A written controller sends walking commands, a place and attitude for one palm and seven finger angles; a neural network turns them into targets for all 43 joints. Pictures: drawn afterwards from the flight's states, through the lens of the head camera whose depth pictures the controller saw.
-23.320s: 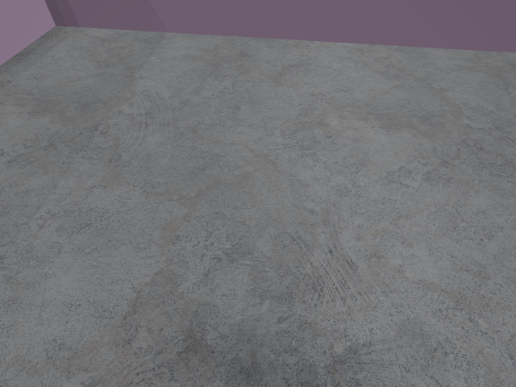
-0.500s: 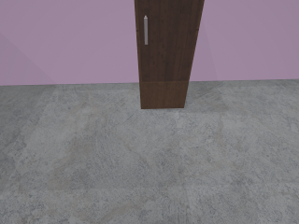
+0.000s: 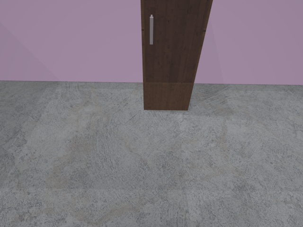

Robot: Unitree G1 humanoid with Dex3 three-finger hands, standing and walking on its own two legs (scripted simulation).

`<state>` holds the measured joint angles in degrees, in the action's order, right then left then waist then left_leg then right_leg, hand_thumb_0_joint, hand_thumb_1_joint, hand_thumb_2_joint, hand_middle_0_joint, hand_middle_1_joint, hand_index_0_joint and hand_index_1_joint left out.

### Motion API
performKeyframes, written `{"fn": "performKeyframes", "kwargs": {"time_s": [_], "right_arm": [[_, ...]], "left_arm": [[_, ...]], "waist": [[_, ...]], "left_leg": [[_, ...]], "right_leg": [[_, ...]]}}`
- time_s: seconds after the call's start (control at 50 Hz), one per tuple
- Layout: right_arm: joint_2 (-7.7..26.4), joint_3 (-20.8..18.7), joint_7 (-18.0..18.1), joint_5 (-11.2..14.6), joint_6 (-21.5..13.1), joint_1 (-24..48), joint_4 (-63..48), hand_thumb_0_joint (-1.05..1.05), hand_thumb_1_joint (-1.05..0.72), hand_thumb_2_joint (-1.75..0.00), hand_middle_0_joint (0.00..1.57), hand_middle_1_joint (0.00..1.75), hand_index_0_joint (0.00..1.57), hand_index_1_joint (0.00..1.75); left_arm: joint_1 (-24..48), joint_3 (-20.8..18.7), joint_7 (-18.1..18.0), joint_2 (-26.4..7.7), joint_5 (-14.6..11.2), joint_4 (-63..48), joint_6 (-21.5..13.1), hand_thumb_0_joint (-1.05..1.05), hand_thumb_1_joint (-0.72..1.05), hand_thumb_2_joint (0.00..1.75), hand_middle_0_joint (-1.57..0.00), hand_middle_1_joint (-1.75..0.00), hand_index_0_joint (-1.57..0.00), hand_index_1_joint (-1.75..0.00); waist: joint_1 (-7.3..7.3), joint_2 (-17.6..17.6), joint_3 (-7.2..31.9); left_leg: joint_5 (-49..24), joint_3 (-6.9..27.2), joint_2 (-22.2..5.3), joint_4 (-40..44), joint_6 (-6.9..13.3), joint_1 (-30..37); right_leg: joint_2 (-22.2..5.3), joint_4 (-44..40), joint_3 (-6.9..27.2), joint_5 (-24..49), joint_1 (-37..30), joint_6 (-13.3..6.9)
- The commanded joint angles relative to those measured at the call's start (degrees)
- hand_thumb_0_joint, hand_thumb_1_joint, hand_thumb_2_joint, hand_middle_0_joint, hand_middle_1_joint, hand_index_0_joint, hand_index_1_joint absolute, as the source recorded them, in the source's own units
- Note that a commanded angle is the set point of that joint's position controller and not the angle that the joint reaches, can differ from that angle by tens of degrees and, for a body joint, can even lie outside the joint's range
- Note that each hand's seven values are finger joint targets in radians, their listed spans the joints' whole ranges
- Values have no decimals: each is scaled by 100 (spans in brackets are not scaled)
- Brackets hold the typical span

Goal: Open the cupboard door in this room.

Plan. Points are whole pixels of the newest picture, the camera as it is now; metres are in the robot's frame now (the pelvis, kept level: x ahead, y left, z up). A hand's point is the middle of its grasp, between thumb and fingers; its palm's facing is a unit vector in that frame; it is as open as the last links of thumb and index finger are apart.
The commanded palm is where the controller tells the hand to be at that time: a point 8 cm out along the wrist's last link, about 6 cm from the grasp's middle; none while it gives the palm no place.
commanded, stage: look at it before walking up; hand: left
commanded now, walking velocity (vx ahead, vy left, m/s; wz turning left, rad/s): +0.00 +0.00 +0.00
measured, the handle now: (151, 29) +1.18 +0.07 -0.01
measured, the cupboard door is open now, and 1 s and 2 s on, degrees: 0 0 0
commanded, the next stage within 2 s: walk to a spot facing it in 0.62 s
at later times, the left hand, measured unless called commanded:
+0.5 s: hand out of the picture -0.01 +0.16 -0.18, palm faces +0.04 -0.98 -0.18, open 7.3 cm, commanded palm none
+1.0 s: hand out of the picture +0.02 +0.18 -0.18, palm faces -0.04 -0.98 -0.17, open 7.4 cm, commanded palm none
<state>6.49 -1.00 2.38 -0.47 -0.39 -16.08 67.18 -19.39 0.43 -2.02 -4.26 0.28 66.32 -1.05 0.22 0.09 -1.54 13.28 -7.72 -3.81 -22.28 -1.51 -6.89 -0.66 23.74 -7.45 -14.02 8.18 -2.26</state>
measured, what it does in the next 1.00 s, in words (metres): stands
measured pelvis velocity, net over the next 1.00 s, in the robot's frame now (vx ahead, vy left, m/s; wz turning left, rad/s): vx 0.02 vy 0.01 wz -0.12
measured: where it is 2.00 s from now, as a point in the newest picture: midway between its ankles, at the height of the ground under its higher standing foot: (167, 214)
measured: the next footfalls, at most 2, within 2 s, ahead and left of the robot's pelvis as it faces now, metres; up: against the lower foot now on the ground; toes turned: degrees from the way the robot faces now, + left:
right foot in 1.14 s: +0.12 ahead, -0.13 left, +0.00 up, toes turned -19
left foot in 1.60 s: +0.40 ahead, +0.04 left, +0.00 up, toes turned -17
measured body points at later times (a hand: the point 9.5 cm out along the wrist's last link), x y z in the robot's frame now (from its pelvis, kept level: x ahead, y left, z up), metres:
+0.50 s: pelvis +0.00 +0.00 +0.00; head +0.01 +0.00 +0.45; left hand -0.01 +0.21 -0.16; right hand -0.03 -0.20 -0.17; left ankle -0.02 +0.13 -0.74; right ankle -0.01 -0.09 -0.74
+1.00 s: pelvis +0.02 +0.01 -0.01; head +0.03 +0.00 +0.44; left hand +0.02 +0.23 -0.17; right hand -0.01 -0.21 -0.18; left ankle -0.02 +0.13 -0.74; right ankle -0.01 -0.08 -0.72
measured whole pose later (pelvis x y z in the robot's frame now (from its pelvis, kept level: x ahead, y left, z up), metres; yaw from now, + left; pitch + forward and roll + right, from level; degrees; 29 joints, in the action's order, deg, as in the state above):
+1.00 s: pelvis +0.02 +0.01 -0.01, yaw -7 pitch -1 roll +1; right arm 8.6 -3.6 1.6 -1.4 -1.4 -17.5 62.1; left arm -19.6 -3.5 1.0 -7.4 1.5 62.5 2.2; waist 0.0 -0.5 -1.7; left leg 21.0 -14.5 -5.3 -30.0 -0.5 -7.7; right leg -1.7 46.6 -4.6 -25.8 19.2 -1.5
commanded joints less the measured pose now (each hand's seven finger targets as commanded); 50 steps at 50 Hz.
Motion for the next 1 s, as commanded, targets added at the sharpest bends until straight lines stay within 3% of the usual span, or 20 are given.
{"fn": "performKeyframes", "kwargs": {"time_s": [0.0,0.36,0.7,0.74,0.8,0.84,0.86,0.88,0.9,0.92,0.96,0.98], "right_arm": [[323,-29,-15,-5,-51,-451,-101,0,-90,-90,20,30,20,30],[392,-40,-26,-4,-77,-544,-117,0,-90,-90,20,30,20,30],[536,-58,-14,1,-127,-461,-162,0,-90,-90,20,30,20,30],[470,-72,-7,-22,-117,-520,-133,0,-90,-90,20,30,20,30],[623,-190,-21,-52,-41,-472,-303,0,-90,-90,20,30,20,30],[792,-283,-32,-72,-8,-429,-482,0,-90,-90,20,30,20,30],[913,-347,-39,-74,-4,-463,-550,0,-90,-90,20,30,20,30],[1037,-388,-36,-87,-30,-609,-581,0,-90,-90,20,30,20,30],[1224,-455,-35,-91,-67,-662,-611,0,-90,-90,20,30,20,30],[1266,-480,-45,-101,-139,-797,-608,0,-90,-90,20,30,20,30],[1176,-460,-50,-132,-213,-756,-663,0,-90,-90,20,30,20,30],[1187,-460,-52,-162,-235,-638,-708,0,-90,-90,20,30,20,30]], "left_arm": [[-419,-76,-70,-606,14,-96,-77,0,90,90,-20,-30,-20,-30],[-304,-110,-68,-733,8,-193,-67,0,90,90,-20,-30,-20,-30],[-252,-130,-60,-862,19,-216,-88,0,90,90,-20,-30,-20,-30],[-242,-146,-37,-779,17,-187,-49,0,90,90,-20,-30,-20,-30],[-125,-286,65,-900,62,-321,64,0,90,90,-20,-30,-20,-30],[-18,-383,138,-947,97,-503,114,0,90,90,-20,-30,-20,-30],[53,-412,169,-922,111,-621,130,0,90,90,-20,-30,-20,-30],[172,-427,205,-824,129,-759,118,0,90,90,-20,-30,-20,-30],[267,-427,242,-678,132,-888,121,0,90,90,-20,-30,-20,-30],[606,-433,280,-624,143,-1062,119,0,90,90,-20,-30,-20,-30],[993,-479,345,-661,142,-1282,86,0,90,90,-20,-30,-20,-30],[1002,-491,372,-618,145,-1329,73,0,90,90,-20,-30,-20,-30]], "waist": [[-36,27,-468],[0,116,-382],[-11,-51,-336],[-30,-36,-372],[-53,-32,-645],[-73,-168,-913],[-102,-425,-965],[-189,-730,-918],[-216,-1245,-896],[-357,-1363,-828],[-341,-736,-889],[-285,-582,-814]], "left_leg": [[-508,468,-356,283,174,-27],[-545,487,-388,317,192,-111],[-814,519,-409,341,229,-46],[-505,375,-422,210,199,28],[965,292,-486,49,240,-164],[1921,494,-645,107,345,-325],[2441,750,-876,285,474,-234],[2861,1162,-1222,646,660,-108],[3158,1586,-1795,1082,916,2],[2768,1827,-2137,1335,1168,295],[1954,1587,-2326,1344,1228,367],[1447,1261,-2242,1227,1145,371]], "right_leg": [[-746,-682,810,819,535,70],[-718,-588,743,894,332,61],[-729,-545,710,1208,187,63],[-678,-522,791,901,337,54],[-570,-402,1018,-839,955,-61],[-417,-136,1100,-1691,1530,-106],[-261,244,974,-1947,1916,-87],[-42,909,701,-1827,2224,-28],[78,1985,195,-1340,2476,56],[-178,2737,213,-1425,2882,94],[-558,3034,402,-1400,3172,136],[-628,2850,388,-1329,3011,167]]}}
